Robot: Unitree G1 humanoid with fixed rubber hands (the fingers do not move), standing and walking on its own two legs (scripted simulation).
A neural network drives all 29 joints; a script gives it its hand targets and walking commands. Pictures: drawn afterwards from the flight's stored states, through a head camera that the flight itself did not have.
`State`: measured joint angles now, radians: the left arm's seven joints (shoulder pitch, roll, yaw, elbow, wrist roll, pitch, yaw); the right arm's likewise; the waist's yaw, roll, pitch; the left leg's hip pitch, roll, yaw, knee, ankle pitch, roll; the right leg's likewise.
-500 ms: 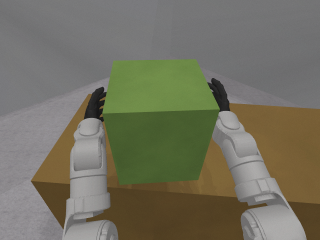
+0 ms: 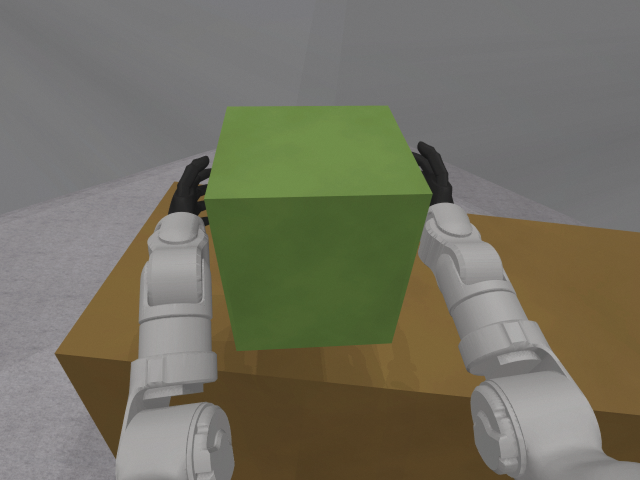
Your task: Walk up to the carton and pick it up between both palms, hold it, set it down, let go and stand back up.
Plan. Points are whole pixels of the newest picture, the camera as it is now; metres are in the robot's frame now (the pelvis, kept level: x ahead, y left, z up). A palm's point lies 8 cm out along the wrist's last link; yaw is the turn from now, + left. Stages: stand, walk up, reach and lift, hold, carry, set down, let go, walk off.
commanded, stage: hold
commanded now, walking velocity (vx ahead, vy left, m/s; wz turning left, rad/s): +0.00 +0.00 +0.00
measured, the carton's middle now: (312, 228) +0.39 +0.01 +0.16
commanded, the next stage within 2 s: none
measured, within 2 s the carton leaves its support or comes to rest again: neither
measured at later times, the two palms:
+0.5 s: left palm (187, 237) +0.34 +0.16 +0.18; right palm (437, 219) +0.36 -0.14 +0.21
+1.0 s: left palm (192, 226) +0.36 +0.16 +0.18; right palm (437, 213) +0.37 -0.14 +0.21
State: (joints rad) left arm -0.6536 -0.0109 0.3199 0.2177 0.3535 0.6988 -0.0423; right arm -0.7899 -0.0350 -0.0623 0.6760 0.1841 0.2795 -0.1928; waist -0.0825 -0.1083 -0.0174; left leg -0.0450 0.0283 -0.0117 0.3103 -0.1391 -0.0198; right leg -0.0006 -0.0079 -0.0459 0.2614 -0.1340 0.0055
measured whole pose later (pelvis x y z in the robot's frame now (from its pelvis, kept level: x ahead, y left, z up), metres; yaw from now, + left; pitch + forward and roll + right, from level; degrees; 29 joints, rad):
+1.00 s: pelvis +0.00 +0.00 +0.00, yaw +0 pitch -8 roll -1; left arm -0.59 -0.03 0.30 0.14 0.35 0.69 -0.05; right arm -0.73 -0.04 -0.02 0.59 0.20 0.28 -0.21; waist -0.08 -0.09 0.00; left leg -0.02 0.03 -0.01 0.31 -0.15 -0.02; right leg 0.02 0.00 -0.04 0.26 -0.14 0.00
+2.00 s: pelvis +0.00 -0.01 +0.00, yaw +0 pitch -7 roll -1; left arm -0.60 -0.03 0.31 0.17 0.35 0.68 -0.04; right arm -0.75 -0.04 -0.04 0.62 0.18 0.26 -0.20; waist -0.07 -0.09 0.01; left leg -0.04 0.04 -0.01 0.30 -0.14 -0.03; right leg 0.00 0.00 -0.05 0.27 -0.14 0.00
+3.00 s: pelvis -0.01 -0.01 +0.00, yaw +0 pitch -7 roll +0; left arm -0.62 -0.03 0.32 0.21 0.35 0.67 -0.03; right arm -0.77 -0.03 -0.07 0.66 0.16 0.24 -0.18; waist -0.07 -0.09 0.00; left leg -0.05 0.04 -0.01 0.30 -0.12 -0.03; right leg -0.02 0.00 -0.05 0.27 -0.13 -0.01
